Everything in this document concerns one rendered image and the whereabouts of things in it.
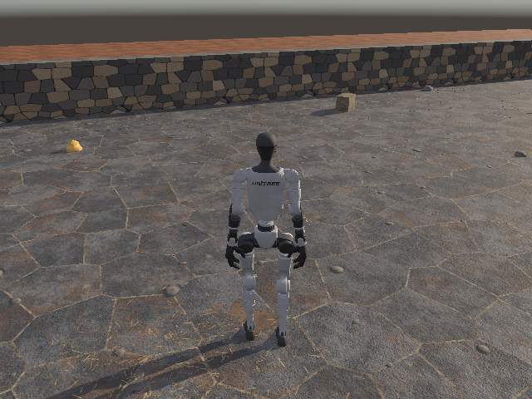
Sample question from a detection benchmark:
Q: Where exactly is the humanoid robot torso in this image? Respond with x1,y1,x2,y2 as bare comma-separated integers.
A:
247,165,286,249

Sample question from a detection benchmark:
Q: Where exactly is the left robot hand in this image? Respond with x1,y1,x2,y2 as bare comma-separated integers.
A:
225,245,245,269

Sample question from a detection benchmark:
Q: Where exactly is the right robot upper arm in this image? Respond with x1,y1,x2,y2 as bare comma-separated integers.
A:
283,169,301,216

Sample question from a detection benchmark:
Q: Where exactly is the robot left forearm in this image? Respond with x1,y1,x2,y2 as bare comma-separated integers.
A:
226,204,241,247

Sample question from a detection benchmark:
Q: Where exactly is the robot right forearm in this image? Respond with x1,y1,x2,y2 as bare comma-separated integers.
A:
292,204,307,247

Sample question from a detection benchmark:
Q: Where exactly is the robot right shin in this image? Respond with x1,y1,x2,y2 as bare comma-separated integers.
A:
278,279,290,336

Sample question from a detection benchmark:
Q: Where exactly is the left robot upper arm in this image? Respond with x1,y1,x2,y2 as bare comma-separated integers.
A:
231,168,249,215

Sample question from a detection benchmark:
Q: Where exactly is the right robot hand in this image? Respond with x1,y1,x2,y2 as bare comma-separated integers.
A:
288,244,308,269

